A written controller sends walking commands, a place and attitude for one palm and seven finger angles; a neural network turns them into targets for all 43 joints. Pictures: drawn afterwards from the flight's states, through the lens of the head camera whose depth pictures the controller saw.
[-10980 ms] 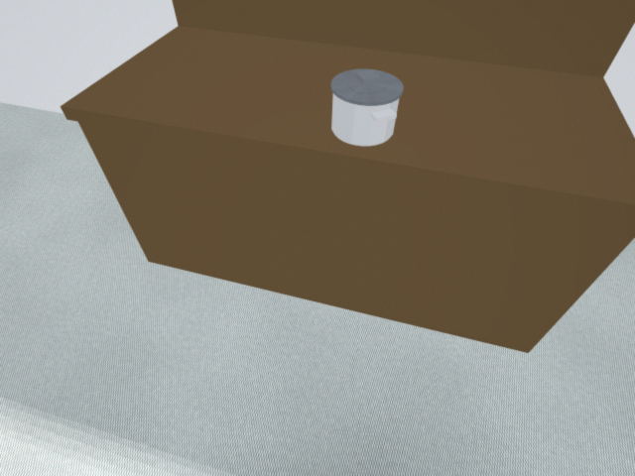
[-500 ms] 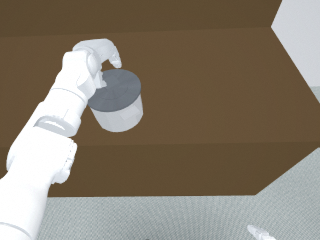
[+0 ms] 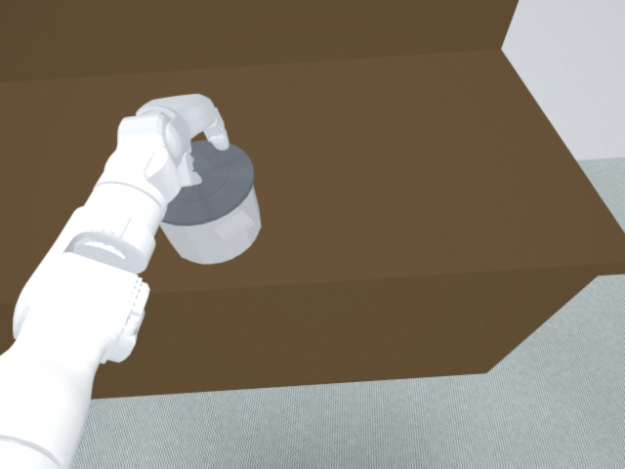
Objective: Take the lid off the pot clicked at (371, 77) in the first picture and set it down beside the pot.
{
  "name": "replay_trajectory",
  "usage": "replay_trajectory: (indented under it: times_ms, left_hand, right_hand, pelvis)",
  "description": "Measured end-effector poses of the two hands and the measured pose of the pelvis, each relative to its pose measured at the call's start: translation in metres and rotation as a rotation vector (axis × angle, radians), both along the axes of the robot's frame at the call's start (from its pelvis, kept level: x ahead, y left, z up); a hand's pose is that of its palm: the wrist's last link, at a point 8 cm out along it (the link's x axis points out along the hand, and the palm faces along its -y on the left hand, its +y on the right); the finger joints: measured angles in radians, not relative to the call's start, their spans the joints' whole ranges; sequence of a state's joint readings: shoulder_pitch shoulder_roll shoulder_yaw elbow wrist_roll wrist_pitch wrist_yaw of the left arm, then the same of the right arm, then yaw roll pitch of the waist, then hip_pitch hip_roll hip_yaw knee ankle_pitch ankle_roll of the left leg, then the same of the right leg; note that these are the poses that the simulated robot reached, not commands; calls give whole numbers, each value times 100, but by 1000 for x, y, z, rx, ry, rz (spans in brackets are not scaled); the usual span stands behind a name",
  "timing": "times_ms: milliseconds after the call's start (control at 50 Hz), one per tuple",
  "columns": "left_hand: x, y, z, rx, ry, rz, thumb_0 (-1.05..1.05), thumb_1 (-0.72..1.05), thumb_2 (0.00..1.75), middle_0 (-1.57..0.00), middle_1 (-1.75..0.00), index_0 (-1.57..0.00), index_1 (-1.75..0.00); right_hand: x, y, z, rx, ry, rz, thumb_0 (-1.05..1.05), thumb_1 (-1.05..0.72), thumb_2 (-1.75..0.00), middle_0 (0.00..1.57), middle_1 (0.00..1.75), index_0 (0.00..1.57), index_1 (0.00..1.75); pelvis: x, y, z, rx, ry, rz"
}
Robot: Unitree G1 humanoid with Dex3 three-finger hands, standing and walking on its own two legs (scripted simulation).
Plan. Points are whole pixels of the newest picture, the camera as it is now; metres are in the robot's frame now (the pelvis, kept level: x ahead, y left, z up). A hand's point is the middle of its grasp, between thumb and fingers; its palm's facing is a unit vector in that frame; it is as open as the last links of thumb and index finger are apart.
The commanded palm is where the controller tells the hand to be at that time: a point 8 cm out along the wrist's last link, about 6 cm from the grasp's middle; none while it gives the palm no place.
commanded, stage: lower the open fingers around the knob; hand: left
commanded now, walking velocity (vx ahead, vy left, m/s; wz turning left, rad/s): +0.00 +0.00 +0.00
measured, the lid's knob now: (193, 169) +0.52 +0.14 +0.08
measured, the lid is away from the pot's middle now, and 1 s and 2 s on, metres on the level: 0.00 0.00 0.00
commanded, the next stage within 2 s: close the fingers and squeeze the knob in 0.50 s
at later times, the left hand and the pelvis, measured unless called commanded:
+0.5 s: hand (189, 171) +0.48 +0.13 +0.11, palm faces -0.39 -0.05 -0.92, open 10.0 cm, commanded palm +0.49 +0.14 +0.17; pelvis +0.00 +0.00 +0.00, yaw +0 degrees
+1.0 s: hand (188, 174) +0.48 +0.14 +0.11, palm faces -0.39 -0.06 -0.92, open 9.4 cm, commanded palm +0.49 +0.14 +0.17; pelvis +0.00 +0.00 +0.00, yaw +0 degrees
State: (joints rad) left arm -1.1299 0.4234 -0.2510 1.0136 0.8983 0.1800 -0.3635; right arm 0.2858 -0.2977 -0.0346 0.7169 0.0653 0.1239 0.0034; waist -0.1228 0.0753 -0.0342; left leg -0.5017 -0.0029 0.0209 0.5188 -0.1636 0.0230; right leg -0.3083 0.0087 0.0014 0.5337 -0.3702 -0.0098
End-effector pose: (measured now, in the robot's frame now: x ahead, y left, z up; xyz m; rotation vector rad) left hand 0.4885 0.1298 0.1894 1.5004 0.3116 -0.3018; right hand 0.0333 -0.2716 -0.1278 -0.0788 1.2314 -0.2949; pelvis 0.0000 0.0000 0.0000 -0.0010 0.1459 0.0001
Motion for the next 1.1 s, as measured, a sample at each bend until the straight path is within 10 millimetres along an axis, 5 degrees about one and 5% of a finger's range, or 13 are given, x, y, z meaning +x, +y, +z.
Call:
replay_trajectory:
  times_ms: [360,620,860,1100]
  left_hand:
    - [-2,5,-19,8,10,13,0,-30,146,-83,-8,-85,-8]
    - [-3,9,-19,-6,0,12,0,-30,146,-84,-8,-85,-8]
    - [-5,9,-23,-2,5,4,0,-9,107,-55,-67,-58,-68]
    - [-2,13,-24,-2,12,17,0,6,96,-53,-93,-55,-93]
  right_hand:
    - [22,-1,-2,6,-31,16,1,-91,-90,20,30,20,30]
    - [19,0,-2,7,-20,7,1,-91,-90,20,30,20,30]
    - [6,4,-3,8,2,-6,1,-91,-90,20,30,20,30]
    - [-4,6,-2,-1,13,-19,1,-91,-90,20,30,20,30]
  pelvis:
    - [2,-3,-2,-1,14,1]
    - [2,-2,-3,-3,16,-2]
    - [-1,1,-3,-5,15,-4]
    - [-1,3,-3,-7,20,-7]
